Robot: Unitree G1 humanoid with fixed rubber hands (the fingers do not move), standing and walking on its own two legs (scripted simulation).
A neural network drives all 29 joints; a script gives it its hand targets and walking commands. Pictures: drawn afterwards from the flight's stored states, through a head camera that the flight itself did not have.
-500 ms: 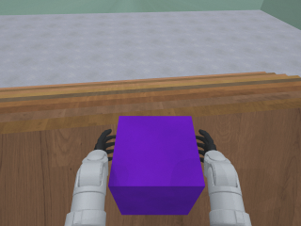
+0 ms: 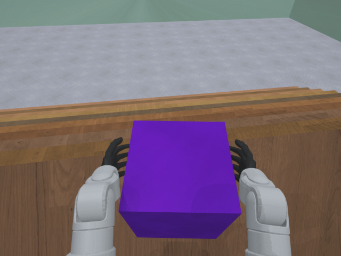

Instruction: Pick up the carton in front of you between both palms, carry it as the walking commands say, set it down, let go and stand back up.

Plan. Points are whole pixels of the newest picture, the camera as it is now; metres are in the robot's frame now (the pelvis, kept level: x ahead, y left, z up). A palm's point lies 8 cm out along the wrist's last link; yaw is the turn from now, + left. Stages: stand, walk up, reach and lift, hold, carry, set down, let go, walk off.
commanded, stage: carry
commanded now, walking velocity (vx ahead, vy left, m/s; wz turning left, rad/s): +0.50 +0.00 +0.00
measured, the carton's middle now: (177, 184) +0.29 -0.01 +0.03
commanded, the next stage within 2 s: none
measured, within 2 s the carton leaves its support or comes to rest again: neither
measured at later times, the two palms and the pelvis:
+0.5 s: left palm (134, 109) +0.50 +0.12 +0.10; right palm (234, 112) +0.48 -0.18 +0.10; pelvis +0.27 -0.01 +0.00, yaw -2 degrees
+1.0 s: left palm (147, 62) +0.82 +0.11 +0.10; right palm (219, 63) +0.82 -0.19 +0.10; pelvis +0.58 -0.04 +0.01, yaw -1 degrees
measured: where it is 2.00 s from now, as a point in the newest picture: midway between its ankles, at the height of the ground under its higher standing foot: (172, 142)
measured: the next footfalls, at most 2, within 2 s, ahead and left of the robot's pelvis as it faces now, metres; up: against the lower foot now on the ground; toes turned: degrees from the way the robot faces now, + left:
left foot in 0.16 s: +0.14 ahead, +0.09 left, +0.00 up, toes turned +9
right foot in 0.56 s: +0.48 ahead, -0.13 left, +0.00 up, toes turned -13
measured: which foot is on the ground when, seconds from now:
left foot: up 0.00-0.14, down 0.16-0.58, up 0.60-1.00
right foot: down 0.00-0.16, up 0.18-0.54, down 0.56-1.00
